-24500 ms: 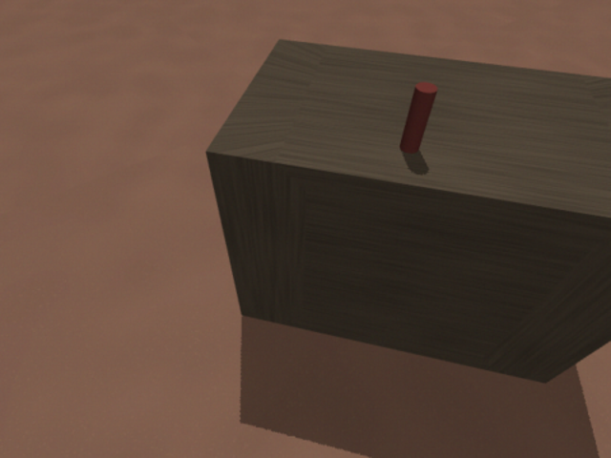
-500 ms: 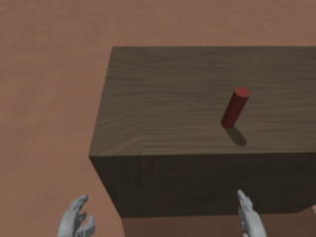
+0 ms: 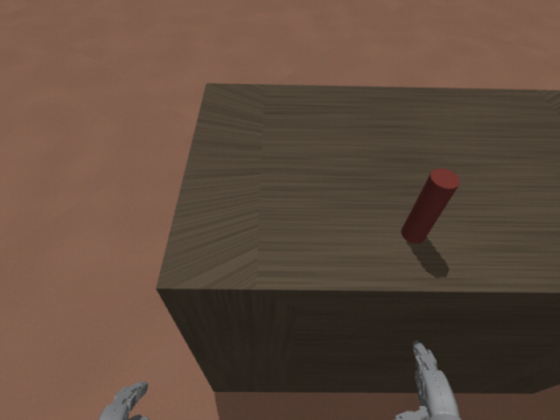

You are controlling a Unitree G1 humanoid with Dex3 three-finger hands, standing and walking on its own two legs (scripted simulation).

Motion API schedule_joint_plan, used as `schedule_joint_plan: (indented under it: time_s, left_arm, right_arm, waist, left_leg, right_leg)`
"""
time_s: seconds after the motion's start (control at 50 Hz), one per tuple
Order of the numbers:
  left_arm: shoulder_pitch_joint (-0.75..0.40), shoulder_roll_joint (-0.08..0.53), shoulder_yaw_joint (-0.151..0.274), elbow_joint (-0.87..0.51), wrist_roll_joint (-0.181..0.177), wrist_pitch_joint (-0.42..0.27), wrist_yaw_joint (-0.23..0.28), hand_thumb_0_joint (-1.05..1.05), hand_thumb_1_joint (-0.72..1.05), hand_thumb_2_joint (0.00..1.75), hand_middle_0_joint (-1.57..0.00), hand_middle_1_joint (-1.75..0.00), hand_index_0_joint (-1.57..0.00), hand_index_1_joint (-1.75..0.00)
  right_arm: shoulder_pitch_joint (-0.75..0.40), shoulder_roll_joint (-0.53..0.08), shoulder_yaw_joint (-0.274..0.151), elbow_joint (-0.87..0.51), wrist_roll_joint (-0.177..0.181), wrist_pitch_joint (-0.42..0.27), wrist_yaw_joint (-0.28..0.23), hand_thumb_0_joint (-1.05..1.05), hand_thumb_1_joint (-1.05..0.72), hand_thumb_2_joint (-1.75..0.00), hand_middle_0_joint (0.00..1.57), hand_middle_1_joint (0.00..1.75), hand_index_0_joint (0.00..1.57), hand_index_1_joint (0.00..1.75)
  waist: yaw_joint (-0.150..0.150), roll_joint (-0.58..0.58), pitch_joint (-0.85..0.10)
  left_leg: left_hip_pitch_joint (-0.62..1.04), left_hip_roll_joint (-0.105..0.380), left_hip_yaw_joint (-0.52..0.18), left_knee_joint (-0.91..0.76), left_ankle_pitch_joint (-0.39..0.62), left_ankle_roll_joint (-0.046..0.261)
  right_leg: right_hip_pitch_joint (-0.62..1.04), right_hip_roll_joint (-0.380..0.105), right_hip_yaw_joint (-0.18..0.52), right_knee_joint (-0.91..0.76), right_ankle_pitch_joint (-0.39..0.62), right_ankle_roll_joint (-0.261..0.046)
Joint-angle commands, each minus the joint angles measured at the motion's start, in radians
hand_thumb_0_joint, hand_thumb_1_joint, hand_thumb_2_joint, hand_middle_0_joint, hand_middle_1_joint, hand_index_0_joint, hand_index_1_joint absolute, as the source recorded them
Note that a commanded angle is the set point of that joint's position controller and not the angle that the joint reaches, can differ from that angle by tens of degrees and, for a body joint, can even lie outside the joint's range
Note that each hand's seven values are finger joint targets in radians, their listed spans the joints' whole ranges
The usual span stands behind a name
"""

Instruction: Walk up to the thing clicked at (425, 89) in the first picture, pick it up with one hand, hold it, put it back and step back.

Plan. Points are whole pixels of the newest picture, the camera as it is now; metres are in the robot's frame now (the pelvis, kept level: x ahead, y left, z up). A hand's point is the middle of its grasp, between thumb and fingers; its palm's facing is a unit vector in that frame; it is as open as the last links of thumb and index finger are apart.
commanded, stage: home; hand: right
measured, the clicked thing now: (427, 208) +0.43 -0.24 +0.04
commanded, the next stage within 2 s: stand in 1.82 s
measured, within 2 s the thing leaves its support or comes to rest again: neither
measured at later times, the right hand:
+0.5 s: hand out of the picture +0.04 -0.26 -0.14, palm faces -0.05 +0.92 -0.39, open 17.4 cm
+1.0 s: hand out of the picture +0.05 -0.24 -0.15, palm faces -0.05 +0.93 -0.36, open 17.3 cm
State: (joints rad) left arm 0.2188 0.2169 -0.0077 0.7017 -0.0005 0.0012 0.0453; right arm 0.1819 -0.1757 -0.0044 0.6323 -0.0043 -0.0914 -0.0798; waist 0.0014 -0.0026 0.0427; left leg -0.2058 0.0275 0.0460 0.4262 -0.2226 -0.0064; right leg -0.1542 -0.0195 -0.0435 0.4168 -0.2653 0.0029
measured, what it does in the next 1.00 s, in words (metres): stands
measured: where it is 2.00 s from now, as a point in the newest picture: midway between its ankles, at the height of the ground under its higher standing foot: outside the picture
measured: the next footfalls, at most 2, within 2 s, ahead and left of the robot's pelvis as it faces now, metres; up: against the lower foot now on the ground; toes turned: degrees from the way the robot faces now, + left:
none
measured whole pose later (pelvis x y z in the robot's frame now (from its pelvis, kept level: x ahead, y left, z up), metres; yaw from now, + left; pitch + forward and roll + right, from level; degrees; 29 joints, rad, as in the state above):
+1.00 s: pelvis -0.02 +0.01 +0.01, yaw -1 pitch -2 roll +0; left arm 0.16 0.36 -0.01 1.14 0.02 0.00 -0.01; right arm 0.14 -0.35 0.03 1.12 -0.02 -0.02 0.00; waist 0.01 -0.01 0.04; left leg -0.14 0.02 0.06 0.34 -0.16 0.01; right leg -0.08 -0.02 -0.03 0.30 -0.18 0.01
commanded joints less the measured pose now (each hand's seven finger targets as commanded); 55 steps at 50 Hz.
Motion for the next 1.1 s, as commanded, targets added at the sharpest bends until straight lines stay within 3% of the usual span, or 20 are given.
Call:
schedule_joint_plan:
  time_s: [0.0,0.06,0.16,0.22,0.24,0.34,0.44,0.54,0.58,0.66,0.74,0.8,0.9,1.08]
  left_arm:
    - [0.001,0.272,0.092,-0.024,0.039,-0.039,-0.019,0.0,0.9,0.9,-0.2,-0.29,-0.2,-0.3]
    - [-0.036,0.274,0.076,0.033,0.029,-0.038,-0.036,0.0,0.9,0.9,-0.2,-0.29,-0.2,-0.3]
    - [-0.075,0.289,0.06,0.124,0.033,-0.032,-0.046,0.0,0.9,0.9,-0.2,-0.29,-0.2,-0.3]
    - [-0.09,0.308,0.055,0.175,0.031,-0.026,-0.051,0.0,0.9,0.9,-0.2,-0.29,-0.2,-0.3]
    - [-0.088,0.31,0.052,0.189,0.031,-0.027,-0.051,0.0,0.9,0.9,-0.2,-0.29,-0.2,-0.3]
    - [-0.095,0.34,0.042,0.257,0.027,-0.021,-0.05,0.0,0.9,0.9,-0.2,-0.29,-0.2,-0.3]
    - [-0.093,0.36,0.039,0.306,0.023,-0.021,-0.049,0.0,0.9,0.9,-0.2,-0.29,-0.2,-0.3]
    - [-0.093,0.365,0.037,0.341,0.021,-0.022,-0.048,0.0,0.9,0.9,-0.2,-0.29,-0.2,-0.3]
    - [-0.091,0.361,0.036,0.35,0.022,-0.02,-0.047,0.0,0.9,0.9,-0.2,-0.29,-0.2,-0.3]
    - [-0.087,0.355,0.036,0.368,0.021,-0.02,-0.047,0.0,0.9,0.9,-0.2,-0.29,-0.2,-0.3]
    - [-0.083,0.349,0.038,0.374,0.022,-0.02,-0.046,0.0,0.9,0.9,-0.2,-0.29,-0.2,-0.3]
    - [-0.091,0.351,0.04,0.376,0.021,-0.025,-0.044,0.0,0.9,0.9,-0.2,-0.3,-0.2,-0.3]
    - [-0.096,0.349,0.039,0.377,0.018,-0.025,-0.041,0.0,0.9,0.9,-0.2,-0.3,-0.2,-0.3]
    - [-0.102,0.342,0.036,0.381,0.017,-0.02,-0.041,0.0,0.9,0.9,-0.2,-0.3,-0.2,-0.3]
  right_arm:
    - [0.048,-0.34,-0.086,0.044,-0.037,0.003,0.037,0.0,0.58,-0.04,0.05,0.05,0.05,0.05]
    - [-0.029,-0.305,-0.049,0.103,-0.022,0.01,0.057,0.0,0.56,-0.05,0.05,0.05,0.05,0.05]
    - [-0.06,-0.351,-0.032,0.216,-0.022,0.025,0.067,0.0,0.58,-0.04,0.05,0.05,0.05,0.05]
    - [-0.081,-0.366,-0.024,0.268,-0.02,0.03,0.068,0.0,0.55,-0.06,0.05,0.05,0.05,0.05]
    - [-0.087,-0.379,-0.024,0.283,-0.019,0.031,0.068,0.0,0.55,-0.05,0.05,0.05,0.05,0.05]
    - [-0.088,-0.41,-0.016,0.351,-0.017,0.041,0.068,0.0,0.53,-0.07,0.06,0.06,0.06,0.06]
    - [-0.076,-0.422,-0.011,0.389,-0.017,0.047,0.068,0.0,0.53,-0.07,0.06,0.06,0.06,0.06]
    - [-0.076,-0.424,-0.01,0.411,-0.017,0.048,0.069,0.0,0.53,-0.07,0.06,0.06,0.06,0.06]
    - [-0.074,-0.425,-0.01,0.419,-0.018,0.05,0.069,0.0,0.53,-0.07,0.06,0.06,0.06,0.06]
    - [-0.068,-0.413,-0.012,0.427,-0.016,0.054,0.07,0.0,0.54,-0.06,0.05,0.06,0.05,0.06]
    - [-0.076,-0.412,-0.016,0.425,-0.017,0.055,0.07,0.0,0.51,-0.08,0.06,0.06,0.06,0.06]
    - [-0.071,-0.398,-0.013,0.424,-0.013,0.052,0.07,0.0,0.53,-0.07,0.06,0.06,0.06,0.06]
    - [-0.078,-0.398,-0.012,0.427,-0.011,0.053,0.067,0.0,0.54,-0.06,0.05,0.05,0.05,0.05]
    - [-0.088,-0.401,-0.013,0.431,-0.009,0.053,0.065,0.0,0.55,-0.06,0.05,0.05,0.05,0.05]
  waist:
    - [-0.003,-0.027,-0.273]
    - [0.005,0.005,-0.169]
    - [0.007,0.02,-0.07]
    - [0.007,0.016,-0.059]
    - [0.011,0.023,-0.08]
    - [0.006,0.017,-0.046]
    - [0.002,0.008,-0.041]
    - [0.001,0.005,-0.037]
    - [0.002,0.015,-0.007]
    - [-0.001,0.001,-0.001]
    - [0.002,0.012,-0.011]
    - [-0.002,-0.003,-0.045]
    - [-0.001,0.001,-0.054]
    - [0.001,0.013,-0.05]
  left_leg:
    - [0.15,0.109,-0.064,0.083,0.564,0.053]
    - [0.089,0.097,-0.068,0.025,0.363,0.043]
    - [0.038,0.101,-0.089,-0.042,0.262,0.038]
    - [0.05,0.102,-0.098,-0.077,0.213,0.034]
    - [0.071,0.104,-0.098,-0.073,0.234,0.037]
    - [0.065,0.105,-0.105,-0.121,0.133,0.037]
    - [0.071,0.103,-0.106,-0.142,0.083,0.038]
    - [0.081,0.107,-0.116,-0.154,0.079,0.038]
    - [0.056,0.101,-0.118,-0.168,0.013,0.036]
    - [0.047,0.105,-0.126,-0.177,-0.02,0.037]
    - [0.052,0.105,-0.125,-0.175,-0.024,0.038]
    - [0.076,0.111,-0.119,-0.157,0.085,0.039]
    - [0.099,0.114,-0.116,-0.148,0.145,0.036]
    - [0.092,0.113,-0.105,-0.154,0.145,0.033]
  right_leg:
    - [0.073,-0.097,0.075,0.042,0.542,-0.018]
    - [0.03,-0.097,0.076,-0.01,0.385,-0.011]
    - [0.032,-0.097,0.088,-0.066,0.248,-0.022]
    - [0.028,-0.092,0.088,-0.09,0.172,-0.025]
    - [0.047,-0.097,0.095,-0.095,0.205,-0.025]
    - [0.028,-0.094,0.101,-0.132,0.119,-0.026]
    - [0.03,-0.1,0.116,-0.158,0.094,-0.028]
    - [0.026,-0.104,0.121,-0.168,0.102,-0.029]
    - [0.011,-0.099,0.118,-0.177,0.065,-0.026]
    - [0.005,-0.097,0.118,-0.182,0.027,-0.025]
    - [0.003,-0.098,0.119,-0.181,0.043,-0.025]
    - [0.034,-0.11,0.125,-0.176,0.12,-0.025]
    - [0.032,-0.111,0.119,-0.168,0.155,-0.023]
    - [0.049,-0.115,0.114,-0.168,0.169,-0.019]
